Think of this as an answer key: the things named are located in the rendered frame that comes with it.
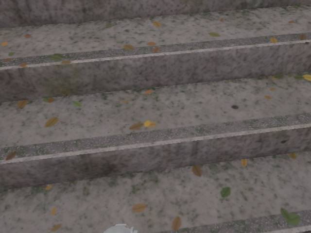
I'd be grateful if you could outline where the left robot shin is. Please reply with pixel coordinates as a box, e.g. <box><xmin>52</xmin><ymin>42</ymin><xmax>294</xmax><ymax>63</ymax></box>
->
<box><xmin>103</xmin><ymin>223</ymin><xmax>128</xmax><ymax>233</ymax></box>

